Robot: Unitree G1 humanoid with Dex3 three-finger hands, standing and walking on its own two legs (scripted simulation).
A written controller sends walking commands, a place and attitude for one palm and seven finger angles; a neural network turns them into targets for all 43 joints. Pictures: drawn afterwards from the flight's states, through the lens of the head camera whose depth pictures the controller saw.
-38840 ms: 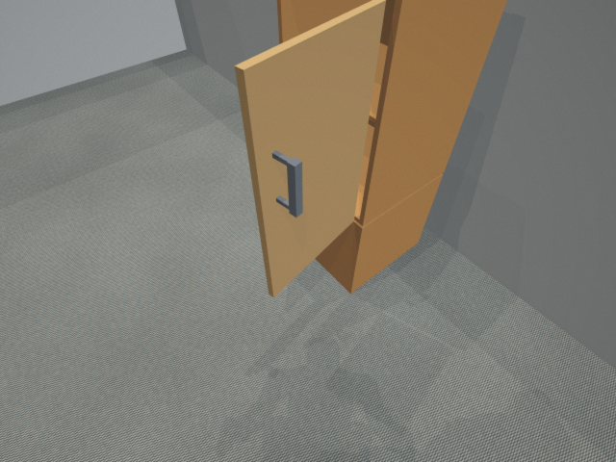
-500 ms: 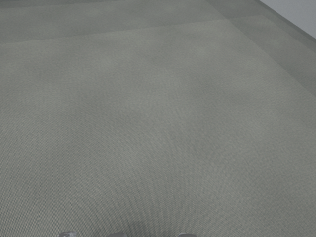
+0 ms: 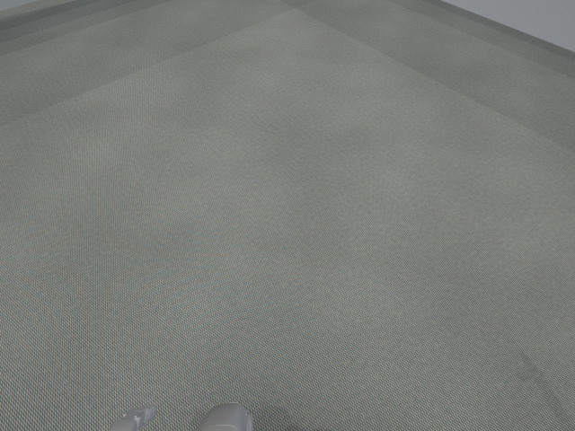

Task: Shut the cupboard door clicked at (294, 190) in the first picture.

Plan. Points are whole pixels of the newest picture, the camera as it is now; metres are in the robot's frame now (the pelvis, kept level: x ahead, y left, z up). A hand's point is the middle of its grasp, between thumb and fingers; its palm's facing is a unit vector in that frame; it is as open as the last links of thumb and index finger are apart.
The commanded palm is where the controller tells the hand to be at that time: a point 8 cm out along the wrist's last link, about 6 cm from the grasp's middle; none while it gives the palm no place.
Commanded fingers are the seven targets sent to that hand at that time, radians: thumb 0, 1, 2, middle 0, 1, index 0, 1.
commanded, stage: turn to face it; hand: left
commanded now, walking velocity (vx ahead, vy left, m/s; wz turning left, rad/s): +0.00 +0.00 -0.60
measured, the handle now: out of the picture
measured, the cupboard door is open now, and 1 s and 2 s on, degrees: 61 61 61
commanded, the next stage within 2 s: none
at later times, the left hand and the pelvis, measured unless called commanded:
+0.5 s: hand (181, 398) +0.18 +0.18 -0.16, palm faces -0.30 -0.93 -0.22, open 7.3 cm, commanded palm none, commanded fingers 0.00 0.90 0.90 -0.20 -0.30 -0.20 -0.30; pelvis +0.01 +0.02 +0.00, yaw -18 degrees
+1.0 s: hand (207, 373) +0.22 +0.15 -0.17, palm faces -0.54 -0.82 -0.18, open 7.3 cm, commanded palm none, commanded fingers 0.00 0.90 0.90 -0.20 -0.30 -0.20 -0.30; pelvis +0.03 +0.03 +0.00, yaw -35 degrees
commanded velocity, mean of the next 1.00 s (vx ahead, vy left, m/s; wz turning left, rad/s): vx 0.00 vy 0.00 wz -0.60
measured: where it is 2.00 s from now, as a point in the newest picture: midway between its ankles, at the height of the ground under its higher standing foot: outside the picture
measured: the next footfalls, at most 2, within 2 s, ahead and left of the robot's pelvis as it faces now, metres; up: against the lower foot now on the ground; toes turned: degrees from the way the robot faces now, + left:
left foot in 0.16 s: +0.08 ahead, +0.14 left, +0.00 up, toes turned -3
right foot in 0.54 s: +0.00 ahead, -0.12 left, +0.00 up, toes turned -24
